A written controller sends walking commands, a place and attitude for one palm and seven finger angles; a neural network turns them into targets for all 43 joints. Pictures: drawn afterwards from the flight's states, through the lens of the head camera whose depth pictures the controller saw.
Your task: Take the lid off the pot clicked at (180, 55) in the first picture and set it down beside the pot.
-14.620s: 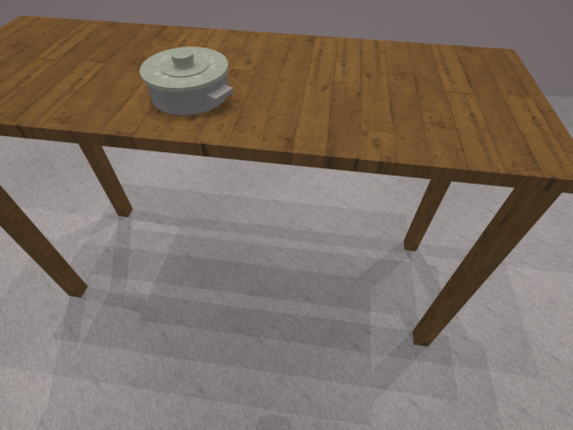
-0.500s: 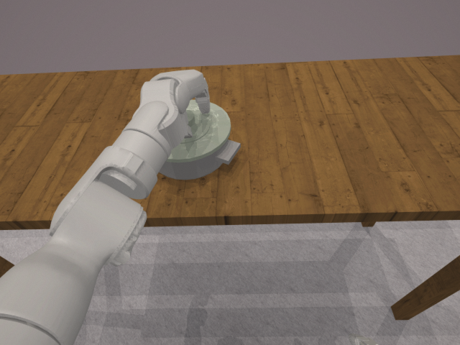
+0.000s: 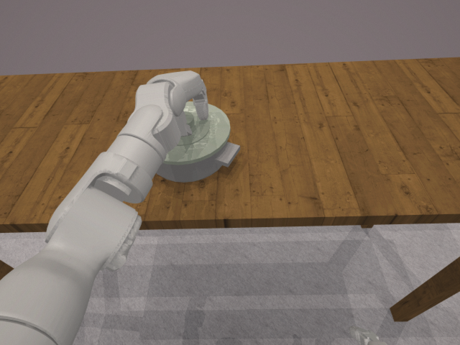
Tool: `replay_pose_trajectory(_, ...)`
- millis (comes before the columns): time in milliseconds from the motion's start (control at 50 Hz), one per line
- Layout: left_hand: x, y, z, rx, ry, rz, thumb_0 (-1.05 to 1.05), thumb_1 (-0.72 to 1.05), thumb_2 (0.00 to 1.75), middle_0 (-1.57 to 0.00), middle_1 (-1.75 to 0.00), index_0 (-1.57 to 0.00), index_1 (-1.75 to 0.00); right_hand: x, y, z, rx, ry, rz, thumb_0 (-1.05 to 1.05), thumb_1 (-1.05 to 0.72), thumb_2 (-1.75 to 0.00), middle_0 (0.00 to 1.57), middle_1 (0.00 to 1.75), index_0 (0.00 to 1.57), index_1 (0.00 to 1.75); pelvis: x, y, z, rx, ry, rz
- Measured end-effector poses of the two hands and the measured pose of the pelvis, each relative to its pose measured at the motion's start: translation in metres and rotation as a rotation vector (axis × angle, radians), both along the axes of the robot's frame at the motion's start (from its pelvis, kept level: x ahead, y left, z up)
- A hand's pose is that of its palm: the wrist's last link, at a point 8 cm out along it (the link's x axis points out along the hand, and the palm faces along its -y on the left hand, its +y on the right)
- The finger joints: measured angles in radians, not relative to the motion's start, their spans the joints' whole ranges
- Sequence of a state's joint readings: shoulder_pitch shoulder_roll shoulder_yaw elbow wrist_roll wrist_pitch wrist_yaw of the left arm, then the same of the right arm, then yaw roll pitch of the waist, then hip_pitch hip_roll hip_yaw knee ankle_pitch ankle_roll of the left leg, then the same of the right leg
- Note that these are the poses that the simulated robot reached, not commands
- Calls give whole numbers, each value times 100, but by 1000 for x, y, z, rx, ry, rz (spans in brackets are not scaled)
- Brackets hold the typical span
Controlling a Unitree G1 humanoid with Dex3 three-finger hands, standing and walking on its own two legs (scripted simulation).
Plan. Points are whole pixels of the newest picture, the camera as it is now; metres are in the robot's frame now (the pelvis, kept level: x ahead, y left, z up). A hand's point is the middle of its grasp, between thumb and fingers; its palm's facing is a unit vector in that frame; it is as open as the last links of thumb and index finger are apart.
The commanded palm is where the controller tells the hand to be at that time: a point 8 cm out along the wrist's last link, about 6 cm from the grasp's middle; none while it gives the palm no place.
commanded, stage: close the fingers and squeeze the knob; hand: left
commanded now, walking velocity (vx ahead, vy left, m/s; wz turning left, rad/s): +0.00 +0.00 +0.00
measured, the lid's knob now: (182, 121) +0.48 +0.09 +0.15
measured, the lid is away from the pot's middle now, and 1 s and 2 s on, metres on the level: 0.00 0.00 0.02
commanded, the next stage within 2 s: lift the lid straight up in 0.80 s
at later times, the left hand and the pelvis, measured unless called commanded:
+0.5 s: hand (179, 119) +0.46 +0.08 +0.17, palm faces -0.36 -0.08 -0.93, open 6.2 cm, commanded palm +0.45 +0.09 +0.23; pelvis +0.00 +0.00 +0.00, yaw +0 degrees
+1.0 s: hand (178, 122) +0.45 +0.08 +0.17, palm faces -0.34 -0.08 -0.94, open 5.8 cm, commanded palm +0.44 +0.09 +0.23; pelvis +0.00 +0.00 +0.00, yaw +0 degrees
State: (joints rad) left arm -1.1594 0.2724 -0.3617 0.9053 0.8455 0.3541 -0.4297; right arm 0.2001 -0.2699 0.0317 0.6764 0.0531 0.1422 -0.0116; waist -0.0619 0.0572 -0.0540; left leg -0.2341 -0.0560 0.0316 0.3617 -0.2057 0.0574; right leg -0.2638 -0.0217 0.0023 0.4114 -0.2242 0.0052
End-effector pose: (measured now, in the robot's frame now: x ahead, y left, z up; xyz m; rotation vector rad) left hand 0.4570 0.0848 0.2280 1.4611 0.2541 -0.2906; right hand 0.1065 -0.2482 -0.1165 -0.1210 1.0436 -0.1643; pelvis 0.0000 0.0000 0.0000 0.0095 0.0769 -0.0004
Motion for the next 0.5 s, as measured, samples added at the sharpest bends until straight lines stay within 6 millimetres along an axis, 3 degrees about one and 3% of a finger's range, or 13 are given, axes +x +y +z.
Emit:
replay_pose_trajectory(200, 0, 3, 0, 2, 6, 8, -4, 24, 76, -65, -97, -75, -101, 3, 3, 2, -4, -8, 3, 1, -91, -90, 20, 30, 20, 30, -2, 1, 0, -1, 2, 1)
replay_pose_trajectory(500, 0, 5, 1, 5, 15, 7, -5, 26, 72, -65, -97, -86, -105, -25, 0, -3, -14, 46, -31, 1, -90, -90, 20, 30, 20, 30, -4, 4, 0, -2, 3, -5)
